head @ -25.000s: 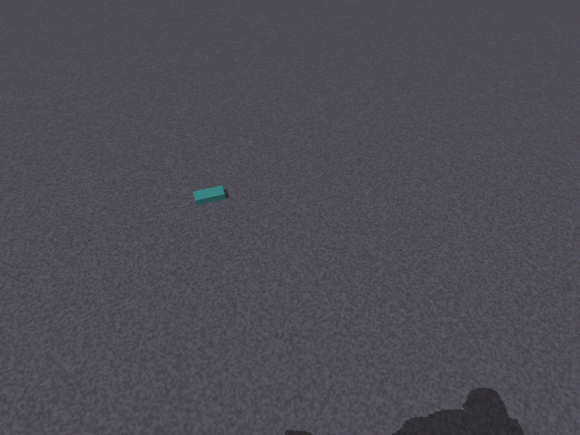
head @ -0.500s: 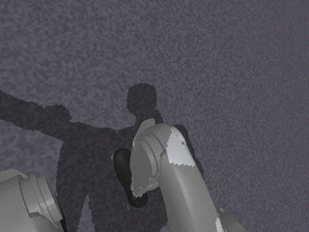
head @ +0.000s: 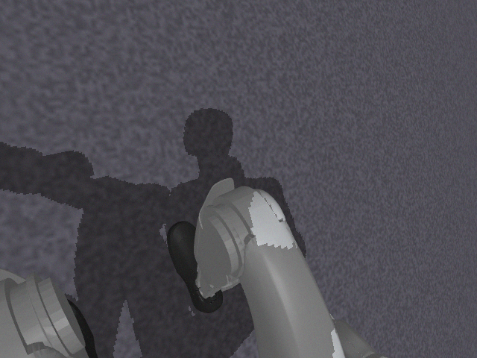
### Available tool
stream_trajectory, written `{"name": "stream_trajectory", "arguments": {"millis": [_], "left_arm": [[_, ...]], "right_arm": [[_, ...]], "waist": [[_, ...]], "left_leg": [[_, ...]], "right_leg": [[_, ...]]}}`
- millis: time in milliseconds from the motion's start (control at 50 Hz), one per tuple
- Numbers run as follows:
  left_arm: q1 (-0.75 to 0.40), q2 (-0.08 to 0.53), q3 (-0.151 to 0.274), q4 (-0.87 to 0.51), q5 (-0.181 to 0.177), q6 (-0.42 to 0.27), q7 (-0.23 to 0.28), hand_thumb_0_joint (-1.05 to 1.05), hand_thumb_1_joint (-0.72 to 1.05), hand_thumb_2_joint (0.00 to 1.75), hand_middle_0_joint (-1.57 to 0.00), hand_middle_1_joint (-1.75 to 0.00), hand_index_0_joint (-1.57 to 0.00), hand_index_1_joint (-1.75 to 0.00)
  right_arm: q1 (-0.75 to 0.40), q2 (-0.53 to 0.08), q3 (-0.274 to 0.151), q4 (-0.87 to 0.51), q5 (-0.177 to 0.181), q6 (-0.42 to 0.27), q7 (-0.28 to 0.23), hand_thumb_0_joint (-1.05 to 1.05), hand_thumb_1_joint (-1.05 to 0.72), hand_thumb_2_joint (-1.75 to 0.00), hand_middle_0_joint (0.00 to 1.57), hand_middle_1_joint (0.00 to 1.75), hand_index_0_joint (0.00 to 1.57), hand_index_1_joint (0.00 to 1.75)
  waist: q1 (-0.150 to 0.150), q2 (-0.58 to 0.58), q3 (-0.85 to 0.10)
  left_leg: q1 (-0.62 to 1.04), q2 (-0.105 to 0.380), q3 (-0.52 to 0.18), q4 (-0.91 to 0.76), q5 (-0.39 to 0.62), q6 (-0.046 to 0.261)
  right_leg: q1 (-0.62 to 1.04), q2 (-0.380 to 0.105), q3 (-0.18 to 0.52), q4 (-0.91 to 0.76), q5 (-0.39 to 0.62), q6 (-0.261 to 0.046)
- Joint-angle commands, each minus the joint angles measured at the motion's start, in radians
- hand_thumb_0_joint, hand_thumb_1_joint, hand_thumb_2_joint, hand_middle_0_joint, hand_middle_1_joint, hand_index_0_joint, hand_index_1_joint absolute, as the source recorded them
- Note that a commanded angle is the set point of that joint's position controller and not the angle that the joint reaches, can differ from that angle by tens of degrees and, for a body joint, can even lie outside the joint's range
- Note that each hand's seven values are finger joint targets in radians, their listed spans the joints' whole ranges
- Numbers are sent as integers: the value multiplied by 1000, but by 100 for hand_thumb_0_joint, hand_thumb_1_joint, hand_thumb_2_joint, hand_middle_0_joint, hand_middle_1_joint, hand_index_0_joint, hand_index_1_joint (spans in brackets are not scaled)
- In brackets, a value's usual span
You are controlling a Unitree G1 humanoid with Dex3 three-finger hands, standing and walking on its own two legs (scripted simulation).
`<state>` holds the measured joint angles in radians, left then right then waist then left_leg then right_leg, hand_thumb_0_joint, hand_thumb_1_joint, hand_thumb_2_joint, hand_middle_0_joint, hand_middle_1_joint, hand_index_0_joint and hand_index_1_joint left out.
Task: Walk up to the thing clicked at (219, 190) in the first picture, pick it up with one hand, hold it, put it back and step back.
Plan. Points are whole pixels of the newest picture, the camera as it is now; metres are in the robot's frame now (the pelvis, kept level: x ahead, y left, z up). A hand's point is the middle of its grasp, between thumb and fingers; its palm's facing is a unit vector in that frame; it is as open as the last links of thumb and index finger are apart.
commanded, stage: rest palm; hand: left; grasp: from above
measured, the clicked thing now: out of the picture +0.52 +0.35 -0.30
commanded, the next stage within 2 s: none
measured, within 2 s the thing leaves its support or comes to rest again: neither
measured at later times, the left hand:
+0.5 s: hand out of the picture +0.50 +0.34 -0.25, palm faces -0.45 -0.13 -0.88, open 12.7 cm
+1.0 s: hand out of the picture +0.50 +0.33 -0.26, palm faces -0.45 -0.13 -0.88, open 12.2 cm
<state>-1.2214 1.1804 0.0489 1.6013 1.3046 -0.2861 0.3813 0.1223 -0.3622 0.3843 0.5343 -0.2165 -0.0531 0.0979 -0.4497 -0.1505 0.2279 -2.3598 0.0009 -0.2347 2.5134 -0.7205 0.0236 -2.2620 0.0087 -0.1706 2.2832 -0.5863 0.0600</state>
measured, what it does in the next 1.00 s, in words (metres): stands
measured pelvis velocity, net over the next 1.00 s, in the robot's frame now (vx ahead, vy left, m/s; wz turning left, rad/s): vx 0.00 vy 0.00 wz -0.02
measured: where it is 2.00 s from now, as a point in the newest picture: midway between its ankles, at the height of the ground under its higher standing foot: (147, 321)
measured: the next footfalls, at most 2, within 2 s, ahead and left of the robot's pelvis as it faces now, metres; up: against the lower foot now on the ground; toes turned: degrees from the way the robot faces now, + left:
none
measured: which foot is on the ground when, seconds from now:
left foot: down 0.00-1.00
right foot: down 0.00-1.00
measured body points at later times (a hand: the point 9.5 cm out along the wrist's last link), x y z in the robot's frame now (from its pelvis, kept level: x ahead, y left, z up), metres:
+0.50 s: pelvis +0.00 +0.00 +0.00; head +0.30 +0.13 +0.30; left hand +0.52 +0.34 -0.20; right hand +0.03 -0.25 -0.04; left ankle +0.06 +0.12 -0.28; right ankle +0.13 -0.12 -0.28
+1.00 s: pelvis +0.00 +0.00 +0.00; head +0.31 +0.14 +0.30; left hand +0.52 +0.34 -0.21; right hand +0.03 -0.25 -0.04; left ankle +0.06 +0.12 -0.28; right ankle +0.13 -0.12 -0.28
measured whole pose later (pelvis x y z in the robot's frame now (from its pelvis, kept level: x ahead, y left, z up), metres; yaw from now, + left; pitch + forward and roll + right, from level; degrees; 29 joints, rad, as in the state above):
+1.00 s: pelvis +0.00 +0.00 +0.00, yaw -1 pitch +30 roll -17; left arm -1.22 1.21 0.04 1.62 1.31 -0.29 0.43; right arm 0.10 -0.36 0.42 0.55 -0.24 -0.07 0.09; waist -0.46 -0.17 0.24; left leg -2.35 0.00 -0.25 2.52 -0.72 0.03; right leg -2.25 0.01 -0.19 2.27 -0.58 0.06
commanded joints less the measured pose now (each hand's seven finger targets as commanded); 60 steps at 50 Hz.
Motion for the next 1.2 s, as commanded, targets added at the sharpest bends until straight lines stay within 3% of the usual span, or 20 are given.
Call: {"name": "stream_trajectory", "arguments": {"millis": [0,80,100,180,240,360,380,420,440,460,500,520,560,620,680,760,900,940,1000,1180], "left_arm": [[-263,235,18,-151,-17,-22,57,0,-33,82,-26,-79,-25,-80],[-265,235,12,-112,0,-15,83,0,-33,82,-26,-79,-25,-80],[-246,198,-7,-96,3,-9,83,0,-33,82,-26,-80,-25,-81],[-240,187,-10,-59,-1,7,95,0,-30,80,-28,-79,-27,-80],[-273,219,-7,-101,3,16,101,0,-30,80,-29,-78,-28,-79],[-255,236,15,-76,-8,35,99,0,-26,76,-29,-78,-29,-78],[-241,219,3,-61,-13,39,94,0,-24,75,-30,-78,-30,-78],[-262,244,0,-83,-17,37,96,0,-25,76,-30,-77,-30,-77],[-281,268,24,-109,-21,36,96,0,-25,75,-30,-77,-30,-78],[-274,236,-4,-94,-23,36,91,0,-26,76,-30,-77,-30,-78],[-274,226,-6,-100,-23,39,83,0,-26,75,-29,-79,-29,-79],[-275,248,13,-111,-27,38,81,0,-25,76,-30,-78,-30,-78],[-235,230,13,-54,-28,43,71,0,-25,75,-31,-77,-30,-77],[-261,228,-2,-108,-23,40,58,0,-22,73,-32,-76,-33,-76],[-211,212,-12,-61,-33,40,46,0,-22,73,-33,-75,-33,-75],[-228,247,6,-104,-31,19,45,0,-20,72,-34,-73,-34,-74],[-274,285,23,-175,-19,-12,85,0,-18,70,-36,-71,-36,-71],[-240,242,4,-101,-17,-3,92,0,-18,70,-36,-70,-36,-71],[-238,239,-9,-80,-18,9,101,0,-15,69,-39,-68,-39,-68],[-236,234,3,-92,-38,43,79,0,-9,64,-43,-66,-43,-66]], "right_arm": [[222,-339,-98,38,-6,10,-16,0,-90,-90,20,30,20,30],[218,-344,-98,47,-9,8,-14,0,-90,-90,20,30,20,30],[217,-349,-98,48,-8,4,-11,0,-90,-90,20,30,20,30],[205,-347,-90,65,-8,-2,-7,0,-90,-90,20,30,20,30],[204,-350,-97,55,-6,-10,-9,0,-90,-90,20,30,20,30],[203,-358,-89,62,-4,-24,-11,0,-90,-90,20,30,20,30],[200,-361,-95,58,-3,-27,-12,0,-90,-90,20,30,20,30],[190,-357,-92,46,-1,-28,-14,0,-90,-90,20,30,20,30],[201,-359,-91,57,1,-29,-15,0,-90,-90,20,30,20,30],[192,-348,-91,44,1,-31,-15,0,-91,-90,20,30,20,30],[192,-351,-94,44,2,-36,-15,0,-91,-90,20,30,20,30],[218,-358,-90,73,1,-32,-14,0,-91,-90,20,30,20,30],[208,-352,-84,71,2,-27,-12,0,-91,-90,20,30,20,30],[217,-351,-82,67,0,-19,-13,0,-90,-90,20,30,20,30],[207,-346,-75,62,0,-10,-13,0,-90,-90,20,30,20,30],[202,-354,-62,50,-6,2,-15,0,-90,-90,20,30,20,30],[204,-359,-68,52,-17,-1,-21,0,-90,-90,20,30,20,30],[205,-355,-69,56,-18,-6,-20,0,-90,-90,20,30,20,30],[191,-352,-71,49,-14,-12,-24,0,-90,-90,20,30,20,30],[187,-346,-66,64,-6,-20,-17,0,-90,-90,20,30,20,30]], "waist": [[-74,633,-690],[-73,652,-688],[-86,652,-649],[-91,642,-613],[-82,642,-656],[-86,630,-640],[-88,619,-624],[-85,598,-645],[-81,617,-669],[-82,609,-669],[-84,620,-673],[-91,634,-671],[-87,630,-646],[-92,642,-655],[-86,604,-619],[-85,631,-644],[-82,660,-681],[-98,636,-638],[-99,619,-613],[-90,624,-631]], "left_leg": [[557,47,58,-246,334,-23],[581,52,42,-255,347,-27],[584,53,40,-253,358,-29],[568,60,21,-257,343,-37],[566,56,37,-265,311,-25],[532,55,35,-259,287,-25],[535,55,37,-266,270,-25],[495,53,48,-269,233,-16],[502,55,43,-265,251,-20],[498,54,50,-268,249,-18],[528,57,45,-260,274,-21],[519,57,42,-254,291,-24],[543,63,21,-252,321,-35],[542,59,35,-252,339,-29],[518,57,41,-253,316,-25],[551,59,30,-251,343,-32],[567,59,40,-249,338,-29],[547,59,38,-251,319,-28],[528,59,42,-263,271,-22],[521,63,30,-260,293,-28]], "right_leg": [[404,37,-84,-171,231,-88],[376,36,-94,-161,239,-87],[343,33,-94,-154,238,-86],[300,28,-97,-158,214,-86],[354,33,-86,-161,220,-83],[342,27,-86,-161,205,-84],[327,27,-84,-163,188,-83],[387,37,-82,-172,184,-82],[387,33,-86,-170,197,-82],[406,38,-84,-168,198,-82],[379,36,-85,-164,211,-83],[382,34,-89,-163,220,-82],[340,27,-95,-158,219,-87],[380,32,-87,-162,241,-83],[386,35,-87,-171,224,-83],[389,31,-91,-166,232,-87],[411,38,-95,-167,242,-85],[385,38,-97,-167,228,-86],[378,42,-94,-182,201,-80],[363,30,-90,-171,209,-82]]}}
